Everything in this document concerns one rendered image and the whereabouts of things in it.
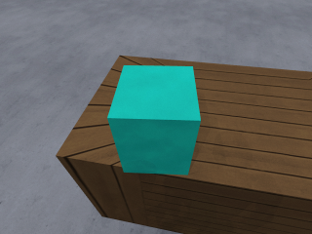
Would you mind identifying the pedestal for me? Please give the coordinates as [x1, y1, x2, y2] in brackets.
[56, 56, 312, 234]

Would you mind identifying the carton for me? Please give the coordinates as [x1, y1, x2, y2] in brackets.
[107, 65, 201, 176]

